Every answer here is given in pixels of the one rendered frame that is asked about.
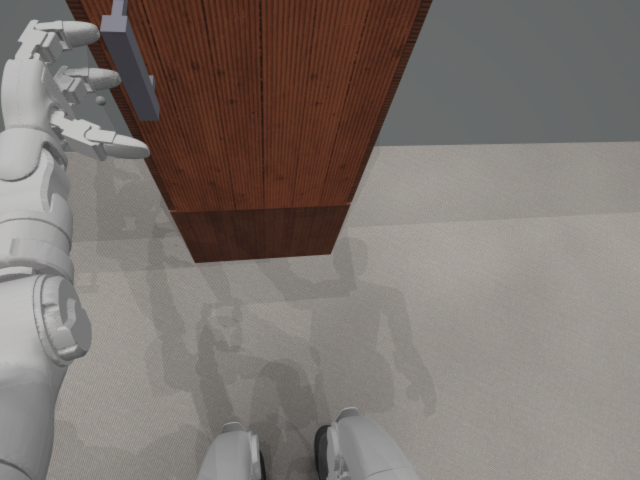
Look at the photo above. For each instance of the handle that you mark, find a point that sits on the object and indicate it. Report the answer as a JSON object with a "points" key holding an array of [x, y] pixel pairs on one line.
{"points": [[119, 38]]}

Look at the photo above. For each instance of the left robot forearm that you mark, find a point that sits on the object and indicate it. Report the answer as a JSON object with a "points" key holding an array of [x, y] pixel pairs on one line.
{"points": [[36, 222]]}

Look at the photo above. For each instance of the cupboard door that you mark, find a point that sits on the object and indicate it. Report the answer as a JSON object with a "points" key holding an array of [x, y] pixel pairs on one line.
{"points": [[263, 103]]}

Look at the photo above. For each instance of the robot left thigh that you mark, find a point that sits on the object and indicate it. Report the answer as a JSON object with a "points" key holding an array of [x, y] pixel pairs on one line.
{"points": [[233, 455]]}

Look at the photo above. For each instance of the robot left upper arm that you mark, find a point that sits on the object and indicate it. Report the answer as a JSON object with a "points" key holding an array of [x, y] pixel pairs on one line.
{"points": [[43, 328]]}

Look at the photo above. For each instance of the robot left hand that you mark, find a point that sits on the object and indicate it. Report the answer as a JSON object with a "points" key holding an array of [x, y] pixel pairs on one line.
{"points": [[30, 96]]}

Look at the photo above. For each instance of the robot left shin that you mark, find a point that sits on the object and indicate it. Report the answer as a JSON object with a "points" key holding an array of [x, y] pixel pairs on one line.
{"points": [[233, 426]]}

